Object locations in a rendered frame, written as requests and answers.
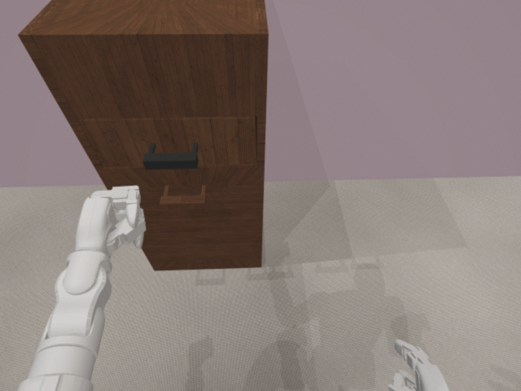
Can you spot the robot right hand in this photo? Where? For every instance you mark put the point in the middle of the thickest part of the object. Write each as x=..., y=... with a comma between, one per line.
x=428, y=376

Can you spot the robot left forearm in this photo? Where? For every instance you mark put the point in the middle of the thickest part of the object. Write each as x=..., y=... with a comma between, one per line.
x=65, y=356

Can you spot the robot left hand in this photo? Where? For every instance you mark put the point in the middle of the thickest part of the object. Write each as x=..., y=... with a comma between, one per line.
x=98, y=219

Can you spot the cabinet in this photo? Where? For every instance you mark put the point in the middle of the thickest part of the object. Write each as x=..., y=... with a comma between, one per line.
x=167, y=58

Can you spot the drawer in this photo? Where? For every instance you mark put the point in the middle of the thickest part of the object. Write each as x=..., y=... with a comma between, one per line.
x=123, y=142

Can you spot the handle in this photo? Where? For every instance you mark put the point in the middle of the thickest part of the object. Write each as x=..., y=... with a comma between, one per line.
x=185, y=160
x=183, y=202

